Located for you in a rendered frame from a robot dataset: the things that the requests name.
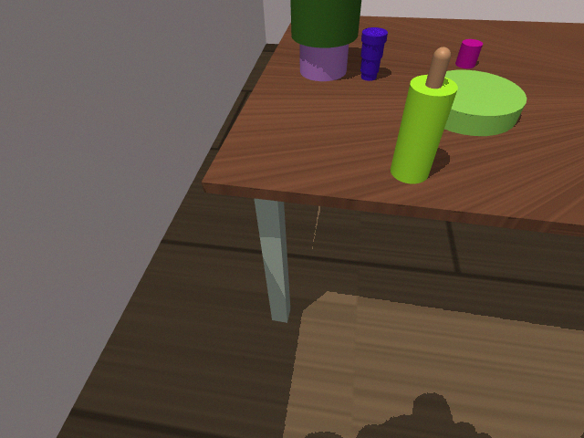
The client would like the table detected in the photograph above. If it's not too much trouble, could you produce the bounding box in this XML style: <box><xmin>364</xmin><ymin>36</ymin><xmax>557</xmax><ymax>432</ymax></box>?
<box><xmin>202</xmin><ymin>16</ymin><xmax>584</xmax><ymax>323</ymax></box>

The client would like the potted plant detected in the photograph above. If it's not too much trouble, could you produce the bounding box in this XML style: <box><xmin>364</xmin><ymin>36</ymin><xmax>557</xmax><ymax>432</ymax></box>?
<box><xmin>290</xmin><ymin>0</ymin><xmax>361</xmax><ymax>81</ymax></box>

